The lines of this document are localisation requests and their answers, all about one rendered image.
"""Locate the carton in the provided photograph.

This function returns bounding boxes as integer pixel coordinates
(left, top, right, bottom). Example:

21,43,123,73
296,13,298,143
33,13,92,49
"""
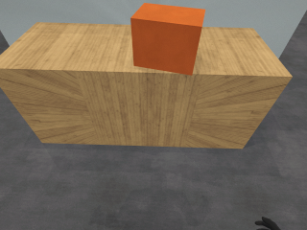
130,3,205,76

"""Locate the right robot hand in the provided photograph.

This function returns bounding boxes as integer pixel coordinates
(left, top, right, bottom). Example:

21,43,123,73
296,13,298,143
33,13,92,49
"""
254,217,281,230

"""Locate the pedestal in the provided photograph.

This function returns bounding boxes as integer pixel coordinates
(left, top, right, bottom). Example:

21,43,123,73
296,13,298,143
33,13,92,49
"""
0,22,293,150

